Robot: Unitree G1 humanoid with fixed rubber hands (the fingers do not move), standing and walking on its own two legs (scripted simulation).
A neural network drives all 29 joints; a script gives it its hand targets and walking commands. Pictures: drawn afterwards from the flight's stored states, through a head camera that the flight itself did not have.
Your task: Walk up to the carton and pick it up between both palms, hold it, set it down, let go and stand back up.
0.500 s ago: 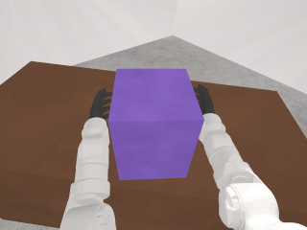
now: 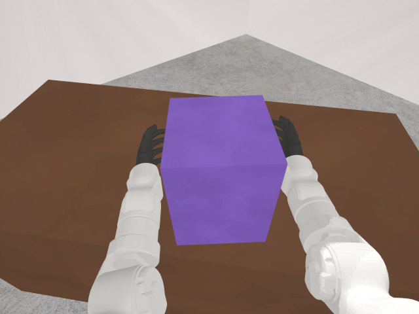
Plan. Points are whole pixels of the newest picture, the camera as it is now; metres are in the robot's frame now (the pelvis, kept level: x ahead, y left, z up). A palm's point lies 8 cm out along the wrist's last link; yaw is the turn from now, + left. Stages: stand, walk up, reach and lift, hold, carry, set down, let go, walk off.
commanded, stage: set down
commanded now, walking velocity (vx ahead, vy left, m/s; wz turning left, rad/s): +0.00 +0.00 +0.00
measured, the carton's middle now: (218, 171) +0.40 +0.04 +0.05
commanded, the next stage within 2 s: none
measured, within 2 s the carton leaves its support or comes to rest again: rests again in 1.10 s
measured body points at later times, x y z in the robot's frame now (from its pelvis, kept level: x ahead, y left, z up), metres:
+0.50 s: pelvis +0.01 +0.01 +0.00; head +0.03 +0.01 +0.45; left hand +0.39 +0.18 +0.07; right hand +0.44 -0.11 +0.07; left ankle +0.00 +0.14 -0.75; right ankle -0.01 -0.08 -0.75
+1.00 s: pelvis +0.00 +0.00 +0.00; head +0.04 +0.01 +0.45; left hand +0.38 +0.20 +0.05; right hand +0.44 -0.09 +0.07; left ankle +0.00 +0.14 -0.75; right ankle -0.01 -0.08 -0.75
